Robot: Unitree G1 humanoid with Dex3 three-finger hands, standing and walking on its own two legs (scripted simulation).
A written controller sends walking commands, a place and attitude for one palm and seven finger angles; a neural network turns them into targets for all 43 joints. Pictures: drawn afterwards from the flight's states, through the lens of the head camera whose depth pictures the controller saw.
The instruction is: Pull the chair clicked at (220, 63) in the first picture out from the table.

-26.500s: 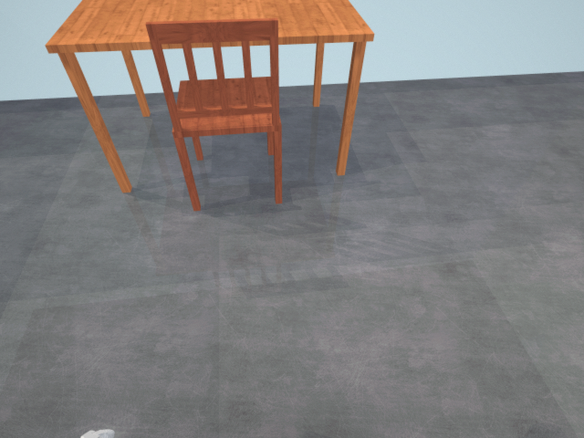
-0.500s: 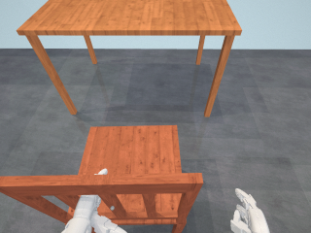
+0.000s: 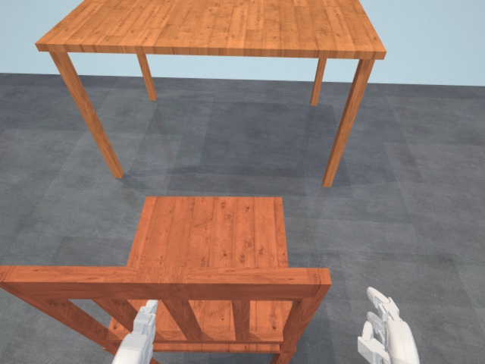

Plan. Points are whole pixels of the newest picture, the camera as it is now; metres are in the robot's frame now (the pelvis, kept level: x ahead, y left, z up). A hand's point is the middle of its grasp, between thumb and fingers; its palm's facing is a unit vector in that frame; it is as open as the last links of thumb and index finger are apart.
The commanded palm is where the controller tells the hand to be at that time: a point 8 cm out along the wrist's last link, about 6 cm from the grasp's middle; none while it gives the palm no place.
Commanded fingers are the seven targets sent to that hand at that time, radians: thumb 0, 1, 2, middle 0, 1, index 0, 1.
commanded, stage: draw the fingers out of the gap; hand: left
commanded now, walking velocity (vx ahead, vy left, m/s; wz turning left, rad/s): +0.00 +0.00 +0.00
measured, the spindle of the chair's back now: (185, 318) +0.22 +0.11 -0.06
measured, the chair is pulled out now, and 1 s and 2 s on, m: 0.69 0.69 0.68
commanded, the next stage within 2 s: draw the hand back to the body in 0.36 s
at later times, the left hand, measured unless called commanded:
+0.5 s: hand out of the picture +0.07 +0.11 -0.01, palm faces -0.02 -0.99 -0.13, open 17.4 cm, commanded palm +0.03 +0.16 +0.02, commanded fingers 0.00 -0.55 0.20 0.00 0.00 0.00 0.00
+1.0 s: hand out of the picture +0.10 +0.16 +0.07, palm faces +0.05 -0.99 -0.11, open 17.2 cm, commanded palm +0.06 +0.22 +0.11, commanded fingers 0.00 -0.30 0.32 -0.04 -0.05 -0.04 -0.05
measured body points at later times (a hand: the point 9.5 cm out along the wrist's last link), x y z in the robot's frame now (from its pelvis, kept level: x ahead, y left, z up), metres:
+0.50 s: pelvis -0.01 +0.00 -0.01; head +0.01 +0.00 +0.44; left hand +0.07 +0.17 +0.01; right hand +0.19 -0.23 -0.06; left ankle -0.04 +0.12 -0.68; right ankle +0.00 -0.13 -0.68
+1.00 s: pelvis -0.03 +0.00 -0.02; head +0.00 -0.01 +0.43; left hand +0.09 +0.21 +0.08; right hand +0.17 -0.22 -0.09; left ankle -0.04 +0.12 -0.68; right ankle +0.00 -0.13 -0.68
